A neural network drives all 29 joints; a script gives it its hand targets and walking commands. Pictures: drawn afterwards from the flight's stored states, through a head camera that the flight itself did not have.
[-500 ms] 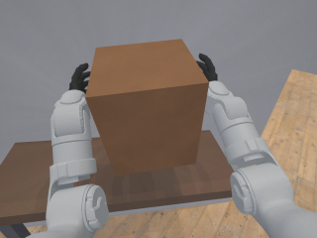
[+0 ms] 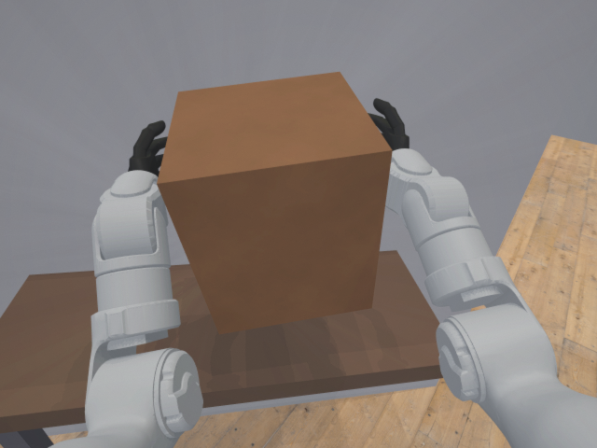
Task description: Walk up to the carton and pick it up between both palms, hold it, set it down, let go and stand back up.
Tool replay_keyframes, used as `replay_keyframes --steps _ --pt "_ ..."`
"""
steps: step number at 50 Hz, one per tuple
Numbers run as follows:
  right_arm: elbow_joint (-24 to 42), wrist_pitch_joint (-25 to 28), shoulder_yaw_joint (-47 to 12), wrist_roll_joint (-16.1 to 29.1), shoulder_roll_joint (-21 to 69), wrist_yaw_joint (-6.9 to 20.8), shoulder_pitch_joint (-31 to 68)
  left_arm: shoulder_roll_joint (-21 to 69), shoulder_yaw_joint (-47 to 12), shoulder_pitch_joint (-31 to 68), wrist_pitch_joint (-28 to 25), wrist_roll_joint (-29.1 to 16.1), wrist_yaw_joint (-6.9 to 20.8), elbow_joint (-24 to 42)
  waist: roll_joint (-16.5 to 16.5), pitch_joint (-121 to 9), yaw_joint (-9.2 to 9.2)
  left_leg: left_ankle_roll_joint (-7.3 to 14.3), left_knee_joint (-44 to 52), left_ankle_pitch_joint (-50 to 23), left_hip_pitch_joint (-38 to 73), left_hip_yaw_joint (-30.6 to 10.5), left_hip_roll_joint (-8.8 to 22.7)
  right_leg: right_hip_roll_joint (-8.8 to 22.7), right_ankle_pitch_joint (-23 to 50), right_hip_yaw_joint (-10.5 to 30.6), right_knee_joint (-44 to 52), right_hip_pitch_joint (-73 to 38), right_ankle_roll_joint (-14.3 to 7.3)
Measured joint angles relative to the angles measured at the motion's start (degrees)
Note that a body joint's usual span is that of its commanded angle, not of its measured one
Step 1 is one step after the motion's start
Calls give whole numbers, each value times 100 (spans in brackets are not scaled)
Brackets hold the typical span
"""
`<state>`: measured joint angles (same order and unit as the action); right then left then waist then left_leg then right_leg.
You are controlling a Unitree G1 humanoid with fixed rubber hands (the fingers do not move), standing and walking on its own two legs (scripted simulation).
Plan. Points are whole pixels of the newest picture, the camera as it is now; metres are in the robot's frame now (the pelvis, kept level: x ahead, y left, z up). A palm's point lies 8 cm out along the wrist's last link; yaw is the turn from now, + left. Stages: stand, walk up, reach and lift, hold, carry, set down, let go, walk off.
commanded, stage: hold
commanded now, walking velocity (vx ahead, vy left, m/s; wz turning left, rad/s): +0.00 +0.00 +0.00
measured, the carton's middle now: (278, 204) +0.37 +0.00 +0.23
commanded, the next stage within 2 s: none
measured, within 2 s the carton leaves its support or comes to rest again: neither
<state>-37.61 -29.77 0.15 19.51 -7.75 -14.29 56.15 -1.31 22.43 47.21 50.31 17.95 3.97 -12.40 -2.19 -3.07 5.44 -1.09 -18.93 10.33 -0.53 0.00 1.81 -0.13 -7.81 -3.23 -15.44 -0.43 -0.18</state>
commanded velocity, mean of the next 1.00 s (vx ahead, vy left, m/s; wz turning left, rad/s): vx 0.00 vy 0.00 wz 0.00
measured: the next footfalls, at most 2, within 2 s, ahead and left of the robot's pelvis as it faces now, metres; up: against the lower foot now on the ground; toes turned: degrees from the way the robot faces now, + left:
none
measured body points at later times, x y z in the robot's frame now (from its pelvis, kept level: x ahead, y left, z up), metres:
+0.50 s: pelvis -0.01 +0.00 +0.00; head -0.09 +0.02 +0.44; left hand +0.38 +0.16 +0.27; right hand +0.38 -0.14 +0.30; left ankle +0.01 +0.13 -0.75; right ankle +0.02 -0.12 -0.75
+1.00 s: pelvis +0.00 +0.00 +0.00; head -0.08 +0.02 +0.44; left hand +0.38 +0.17 +0.27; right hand +0.38 -0.14 +0.29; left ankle +0.01 +0.13 -0.75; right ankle +0.02 -0.12 -0.75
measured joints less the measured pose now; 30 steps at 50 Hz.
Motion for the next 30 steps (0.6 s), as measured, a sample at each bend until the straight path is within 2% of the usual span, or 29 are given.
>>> replay_keyframes --steps 8,30 --pt "3 -31 1 23 -3 -11 29 11 34 20 37 18 14 33 -7 -20 -6 -3 10 -6 25 -5 4 -14 3 24 1 -19 -6" --pt "-328 -21 118 -113 8 11 267 -128 45 297 -99 4 53 -460 11 -86 -20 -6 39 -84 -107 -66 -22 -14 35 31 -15 112 -17"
